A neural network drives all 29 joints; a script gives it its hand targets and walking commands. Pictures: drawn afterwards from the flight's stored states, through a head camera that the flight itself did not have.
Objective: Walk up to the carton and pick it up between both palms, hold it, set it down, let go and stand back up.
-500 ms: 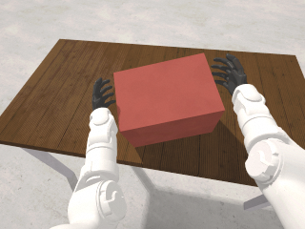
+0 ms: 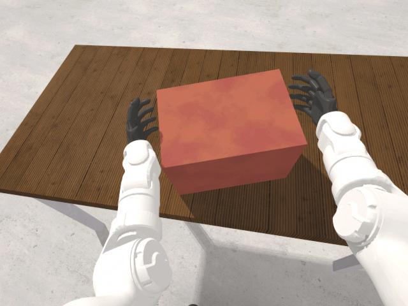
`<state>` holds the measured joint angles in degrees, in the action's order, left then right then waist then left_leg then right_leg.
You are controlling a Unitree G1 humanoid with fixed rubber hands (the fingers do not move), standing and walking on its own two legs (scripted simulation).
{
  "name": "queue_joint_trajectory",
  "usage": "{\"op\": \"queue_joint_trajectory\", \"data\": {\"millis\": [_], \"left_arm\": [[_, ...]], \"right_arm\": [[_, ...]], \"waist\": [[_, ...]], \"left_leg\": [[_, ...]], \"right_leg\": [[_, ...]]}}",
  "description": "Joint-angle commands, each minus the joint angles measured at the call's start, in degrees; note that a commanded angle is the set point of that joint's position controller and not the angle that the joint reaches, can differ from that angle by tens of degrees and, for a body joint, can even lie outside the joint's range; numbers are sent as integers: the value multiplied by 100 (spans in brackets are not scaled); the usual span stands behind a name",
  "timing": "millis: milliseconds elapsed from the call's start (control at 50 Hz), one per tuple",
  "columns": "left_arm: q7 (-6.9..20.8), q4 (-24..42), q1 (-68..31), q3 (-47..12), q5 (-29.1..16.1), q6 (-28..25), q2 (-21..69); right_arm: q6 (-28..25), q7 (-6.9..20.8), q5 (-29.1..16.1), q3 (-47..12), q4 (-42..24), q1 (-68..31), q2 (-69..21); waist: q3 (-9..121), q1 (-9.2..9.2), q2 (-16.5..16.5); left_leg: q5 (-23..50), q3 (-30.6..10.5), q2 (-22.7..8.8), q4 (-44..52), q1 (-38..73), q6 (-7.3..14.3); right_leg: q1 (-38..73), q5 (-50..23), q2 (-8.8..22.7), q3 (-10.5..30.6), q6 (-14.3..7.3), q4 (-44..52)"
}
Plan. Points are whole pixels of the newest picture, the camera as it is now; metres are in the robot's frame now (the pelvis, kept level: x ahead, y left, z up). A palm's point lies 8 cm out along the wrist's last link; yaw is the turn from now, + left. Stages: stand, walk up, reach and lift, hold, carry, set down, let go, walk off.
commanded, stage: set down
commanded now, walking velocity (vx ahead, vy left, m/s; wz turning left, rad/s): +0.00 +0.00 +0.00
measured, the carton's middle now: (225, 136) +0.49 +0.08 -0.04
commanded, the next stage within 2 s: none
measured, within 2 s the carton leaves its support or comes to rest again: rests again in 0.16 s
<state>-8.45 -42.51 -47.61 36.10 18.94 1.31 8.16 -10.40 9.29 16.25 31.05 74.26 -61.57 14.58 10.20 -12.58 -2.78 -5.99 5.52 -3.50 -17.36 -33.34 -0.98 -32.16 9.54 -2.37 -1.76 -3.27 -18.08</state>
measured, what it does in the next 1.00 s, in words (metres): stands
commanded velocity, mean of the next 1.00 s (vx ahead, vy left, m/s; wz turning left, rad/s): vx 0.00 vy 0.00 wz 0.00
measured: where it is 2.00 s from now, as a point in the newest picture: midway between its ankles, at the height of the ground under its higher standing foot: outside the picture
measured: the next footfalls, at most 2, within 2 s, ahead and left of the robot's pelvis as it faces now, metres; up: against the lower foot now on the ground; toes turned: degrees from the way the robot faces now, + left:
none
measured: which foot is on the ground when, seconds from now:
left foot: down 0.00-1.00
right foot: down 0.00-1.00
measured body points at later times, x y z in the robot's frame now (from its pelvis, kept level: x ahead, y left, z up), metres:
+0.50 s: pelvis +0.01 -0.02 +0.00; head +0.14 -0.03 +0.43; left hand +0.42 +0.25 +0.05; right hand +0.53 -0.10 +0.05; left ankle -0.02 +0.14 -0.73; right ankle -0.04 -0.08 -0.74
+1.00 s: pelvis +0.01 -0.02 +0.00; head +0.14 -0.03 +0.43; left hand +0.42 +0.25 +0.05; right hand +0.54 -0.10 +0.05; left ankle -0.02 +0.14 -0.73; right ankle -0.04 -0.08 -0.74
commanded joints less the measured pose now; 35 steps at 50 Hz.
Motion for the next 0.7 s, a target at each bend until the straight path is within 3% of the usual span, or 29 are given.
{"op": "queue_joint_trajectory", "data": {"millis": [0, 240, 340, 680], "left_arm": [[610, -256, -2034, -1138, 40, -115, 1597], [779, -606, -1956, -1039, 10, -376, 1572], [833, -659, -1843, -1053, -7, -483, 1593], [1014, -912, -1542, -860, 54, -675, 1568]], "right_arm": [[-212, 686, 151, -844, -48, -2405, -2114], [-317, 576, 182, -1009, 53, -2305, -2296], [-399, 531, 198, -1059, 32, -2242, -2349], [-367, 472, 316, -1186, 87, -1937, -2623]], "waist": [[3042, -251, -692], [3015, -228, -801], [2962, -205, -787], [2470, -168, -867]], "left_leg": [[2887, 251, 93, -585, 1679, 357], [2553, 261, 107, -488, 984, 402], [2751, 229, 88, -532, 977, 387], [2140, 203, 127, -339, 419, 508]], "right_leg": [[1596, -2406, 243, -162, 440, -276], [2114, -3088, 384, -42, 551, -497], [2121, -3318, 403, -43, 557, -544], [2449, -3436, 525, 96, 632, -633]]}}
